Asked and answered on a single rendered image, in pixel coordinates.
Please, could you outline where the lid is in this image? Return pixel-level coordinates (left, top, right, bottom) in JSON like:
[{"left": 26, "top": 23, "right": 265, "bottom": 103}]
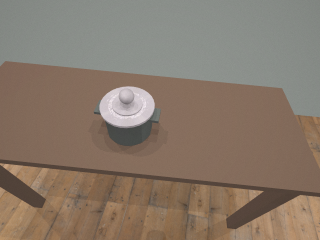
[{"left": 99, "top": 86, "right": 155, "bottom": 128}]

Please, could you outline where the knob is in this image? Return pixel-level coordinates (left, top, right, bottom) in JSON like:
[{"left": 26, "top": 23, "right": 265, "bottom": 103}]
[{"left": 118, "top": 88, "right": 135, "bottom": 104}]

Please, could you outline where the pot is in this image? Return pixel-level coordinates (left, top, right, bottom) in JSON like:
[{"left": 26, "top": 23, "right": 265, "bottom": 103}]
[{"left": 94, "top": 100, "right": 161, "bottom": 146}]

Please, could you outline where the table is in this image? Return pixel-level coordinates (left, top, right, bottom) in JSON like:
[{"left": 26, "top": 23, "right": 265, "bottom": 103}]
[{"left": 0, "top": 61, "right": 320, "bottom": 229}]

